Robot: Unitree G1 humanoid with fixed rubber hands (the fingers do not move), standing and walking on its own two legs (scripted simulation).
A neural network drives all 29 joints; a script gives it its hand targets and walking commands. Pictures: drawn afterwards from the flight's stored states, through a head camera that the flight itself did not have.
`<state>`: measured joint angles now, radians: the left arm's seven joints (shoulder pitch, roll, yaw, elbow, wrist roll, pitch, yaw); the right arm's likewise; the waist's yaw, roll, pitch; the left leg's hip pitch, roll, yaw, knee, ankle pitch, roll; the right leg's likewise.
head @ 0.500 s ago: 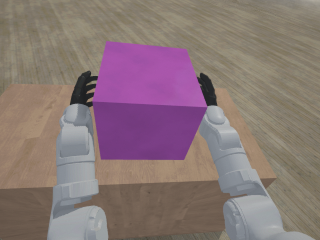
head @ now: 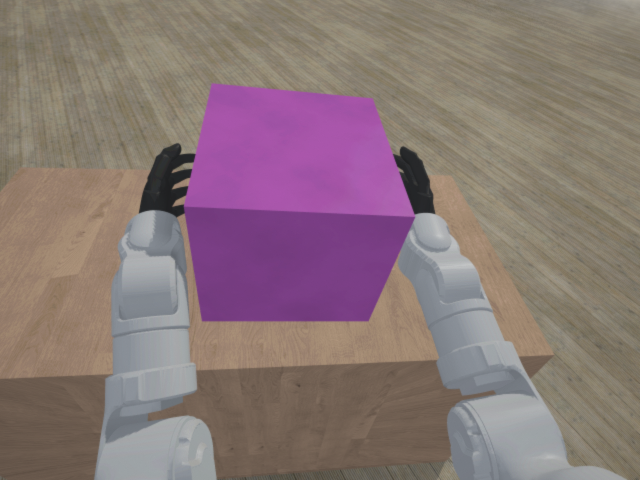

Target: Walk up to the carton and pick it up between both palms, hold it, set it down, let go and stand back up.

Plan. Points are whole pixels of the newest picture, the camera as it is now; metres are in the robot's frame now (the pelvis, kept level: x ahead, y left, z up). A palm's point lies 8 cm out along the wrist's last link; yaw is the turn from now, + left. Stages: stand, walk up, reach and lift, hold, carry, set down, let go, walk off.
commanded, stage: hold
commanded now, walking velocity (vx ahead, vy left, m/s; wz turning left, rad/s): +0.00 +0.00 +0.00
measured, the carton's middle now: (291, 204) +0.40 +0.00 +0.16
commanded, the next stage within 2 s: set down in 0.06 s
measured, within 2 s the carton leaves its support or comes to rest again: neither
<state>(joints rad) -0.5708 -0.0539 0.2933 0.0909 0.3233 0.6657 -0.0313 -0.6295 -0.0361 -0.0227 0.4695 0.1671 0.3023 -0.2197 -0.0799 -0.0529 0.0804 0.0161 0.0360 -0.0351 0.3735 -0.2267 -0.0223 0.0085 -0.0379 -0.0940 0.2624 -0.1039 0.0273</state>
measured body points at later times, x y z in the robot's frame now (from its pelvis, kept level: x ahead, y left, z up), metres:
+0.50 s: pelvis +0.01 +0.00 +0.00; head -0.02 +0.03 +0.45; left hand +0.38 +0.17 +0.16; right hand +0.39 -0.14 +0.15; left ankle +0.00 +0.13 -0.75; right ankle +0.04 -0.14 -0.75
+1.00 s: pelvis +0.02 -0.01 +0.00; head +0.03 +0.02 +0.45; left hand +0.40 +0.17 +0.11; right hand +0.42 -0.14 +0.12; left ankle +0.00 +0.13 -0.75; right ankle +0.04 -0.14 -0.75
